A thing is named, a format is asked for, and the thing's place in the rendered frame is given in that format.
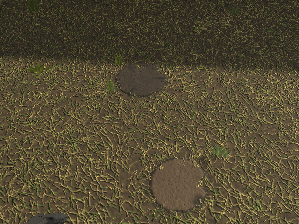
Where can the left robot hand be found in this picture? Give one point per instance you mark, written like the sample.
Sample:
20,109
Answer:
51,218

